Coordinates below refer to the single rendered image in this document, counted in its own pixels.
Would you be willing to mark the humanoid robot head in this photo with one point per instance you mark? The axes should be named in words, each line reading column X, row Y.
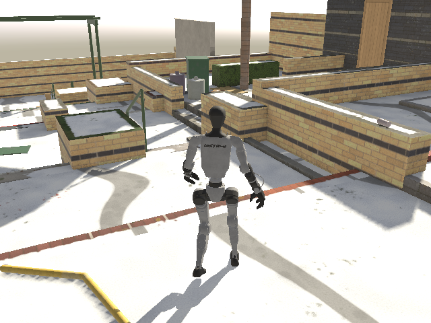
column 217, row 116

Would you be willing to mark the right robot upper arm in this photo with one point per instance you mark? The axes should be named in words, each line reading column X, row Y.
column 241, row 153

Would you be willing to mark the robot right forearm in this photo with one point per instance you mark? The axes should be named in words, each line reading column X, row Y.
column 252, row 180

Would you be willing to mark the left robot hand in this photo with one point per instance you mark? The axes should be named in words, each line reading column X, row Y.
column 193, row 175

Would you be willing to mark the right robot hand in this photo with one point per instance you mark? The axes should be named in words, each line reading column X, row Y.
column 261, row 198

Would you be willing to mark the robot left forearm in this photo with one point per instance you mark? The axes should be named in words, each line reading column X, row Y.
column 187, row 172

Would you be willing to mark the left robot upper arm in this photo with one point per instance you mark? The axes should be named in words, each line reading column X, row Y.
column 191, row 151

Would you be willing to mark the right robot shin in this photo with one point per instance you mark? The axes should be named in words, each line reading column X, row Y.
column 233, row 233

